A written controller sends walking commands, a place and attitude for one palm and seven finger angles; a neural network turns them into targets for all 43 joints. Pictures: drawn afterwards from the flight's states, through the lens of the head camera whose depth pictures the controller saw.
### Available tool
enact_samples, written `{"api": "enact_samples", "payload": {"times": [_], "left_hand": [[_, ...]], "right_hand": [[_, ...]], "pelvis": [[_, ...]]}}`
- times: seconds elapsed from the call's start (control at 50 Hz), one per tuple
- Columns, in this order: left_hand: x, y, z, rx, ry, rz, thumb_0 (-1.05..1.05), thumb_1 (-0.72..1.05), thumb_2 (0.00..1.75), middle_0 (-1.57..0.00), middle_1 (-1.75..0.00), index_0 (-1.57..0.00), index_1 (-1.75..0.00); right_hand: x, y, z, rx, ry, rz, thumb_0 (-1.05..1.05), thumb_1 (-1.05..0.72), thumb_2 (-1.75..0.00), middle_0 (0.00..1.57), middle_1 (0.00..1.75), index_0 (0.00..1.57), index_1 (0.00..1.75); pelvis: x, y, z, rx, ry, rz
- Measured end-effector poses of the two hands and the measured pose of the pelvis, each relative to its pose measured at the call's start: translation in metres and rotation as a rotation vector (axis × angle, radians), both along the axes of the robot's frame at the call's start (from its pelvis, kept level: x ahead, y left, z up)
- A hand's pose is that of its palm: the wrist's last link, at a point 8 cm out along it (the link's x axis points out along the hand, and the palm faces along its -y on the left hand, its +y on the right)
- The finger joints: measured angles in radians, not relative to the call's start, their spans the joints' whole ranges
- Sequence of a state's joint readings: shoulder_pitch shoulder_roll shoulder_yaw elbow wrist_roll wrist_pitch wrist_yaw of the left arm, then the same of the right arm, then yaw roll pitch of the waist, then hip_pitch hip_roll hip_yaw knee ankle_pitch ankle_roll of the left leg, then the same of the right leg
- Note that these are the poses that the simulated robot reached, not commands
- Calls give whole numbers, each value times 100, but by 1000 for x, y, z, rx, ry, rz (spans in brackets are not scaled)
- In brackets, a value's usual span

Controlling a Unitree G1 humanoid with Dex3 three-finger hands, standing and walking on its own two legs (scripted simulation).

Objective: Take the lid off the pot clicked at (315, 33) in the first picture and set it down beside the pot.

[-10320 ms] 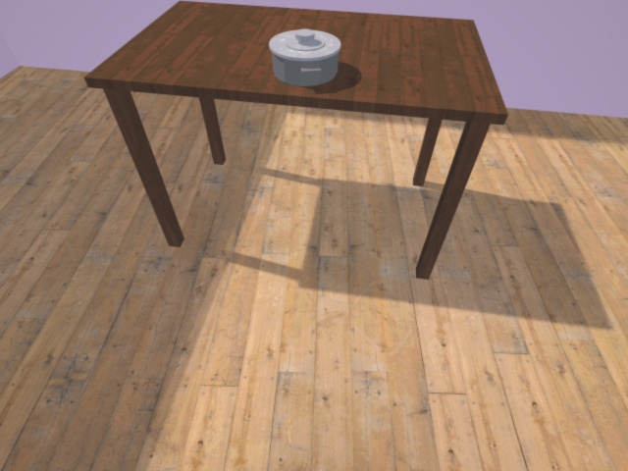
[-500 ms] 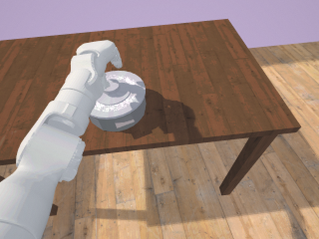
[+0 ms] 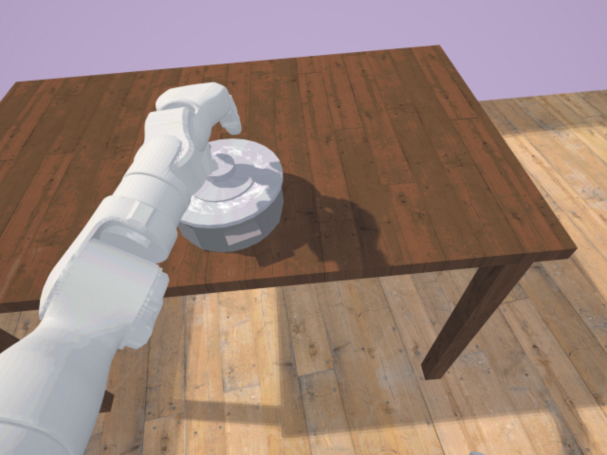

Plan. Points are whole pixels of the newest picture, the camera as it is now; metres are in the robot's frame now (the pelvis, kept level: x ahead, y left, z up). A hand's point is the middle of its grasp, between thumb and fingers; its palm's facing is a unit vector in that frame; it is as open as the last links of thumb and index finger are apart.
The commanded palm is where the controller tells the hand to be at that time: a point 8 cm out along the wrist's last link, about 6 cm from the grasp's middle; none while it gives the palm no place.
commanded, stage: move the open hand above the knob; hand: left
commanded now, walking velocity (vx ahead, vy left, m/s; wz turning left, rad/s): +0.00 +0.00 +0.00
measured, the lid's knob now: (218, 167) +0.53 +0.11 +0.09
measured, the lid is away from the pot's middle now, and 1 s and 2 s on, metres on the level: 0.00 0.00 0.00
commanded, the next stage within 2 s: lower the open fingers around the knob in 0.02 s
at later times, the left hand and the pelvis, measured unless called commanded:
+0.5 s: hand (214, 159) +0.49 +0.10 +0.14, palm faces -0.34 -0.07 -0.94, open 10.1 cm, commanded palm +0.49 +0.11 +0.19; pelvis +0.00 +0.00 +0.00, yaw -1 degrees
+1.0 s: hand (213, 170) +0.49 +0.11 +0.11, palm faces -0.36 -0.05 -0.93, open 10.1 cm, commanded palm +0.50 +0.11 +0.17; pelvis +0.00 +0.00 +0.00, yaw -1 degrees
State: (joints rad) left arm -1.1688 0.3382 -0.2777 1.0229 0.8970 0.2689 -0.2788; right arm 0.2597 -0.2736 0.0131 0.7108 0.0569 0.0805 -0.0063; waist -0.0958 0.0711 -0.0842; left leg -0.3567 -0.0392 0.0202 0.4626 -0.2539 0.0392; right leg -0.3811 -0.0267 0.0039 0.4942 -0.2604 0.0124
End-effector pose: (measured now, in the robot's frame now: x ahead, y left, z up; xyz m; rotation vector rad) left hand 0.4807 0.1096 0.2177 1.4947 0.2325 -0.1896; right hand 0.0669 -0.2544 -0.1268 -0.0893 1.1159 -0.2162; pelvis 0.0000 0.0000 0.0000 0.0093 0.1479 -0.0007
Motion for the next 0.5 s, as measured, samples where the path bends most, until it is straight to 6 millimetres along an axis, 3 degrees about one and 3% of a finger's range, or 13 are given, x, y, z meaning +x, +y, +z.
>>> {"api": "enact_samples", "payload": {"times": [0.22,0.5], "left_hand": [[-1,10,-4,20,53,51,0,-32,151,-85,-8,-85,-8],[8,-3,-24,-1,81,-5,0,-31,151,-85,-8,-85,-8]], "right_hand": [[2,-5,3,-16,-5,2,0,-90,-90,20,30,20,30],[-31,-6,0,-32,65,-48,0,-90,-90,20,30,20,30]], "pelvis": [[-3,-1,0,0,-1,8],[-1,1,-1,-2,17,-9]]}}
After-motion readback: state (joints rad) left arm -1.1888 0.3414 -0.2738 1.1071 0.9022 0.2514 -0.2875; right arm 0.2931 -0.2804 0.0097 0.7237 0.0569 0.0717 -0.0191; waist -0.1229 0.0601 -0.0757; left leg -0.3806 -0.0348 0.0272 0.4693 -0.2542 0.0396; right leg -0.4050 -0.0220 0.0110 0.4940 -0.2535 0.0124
